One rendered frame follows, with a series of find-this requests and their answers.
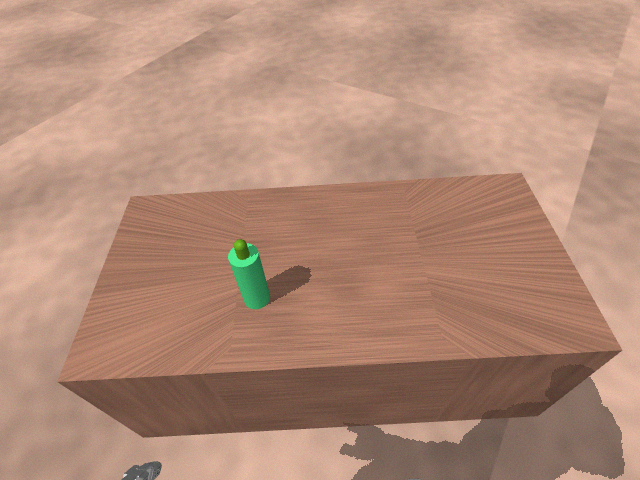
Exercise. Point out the bottle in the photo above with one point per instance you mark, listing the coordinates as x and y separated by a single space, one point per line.
248 271

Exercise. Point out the left robot hand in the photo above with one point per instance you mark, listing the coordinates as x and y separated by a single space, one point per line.
147 471

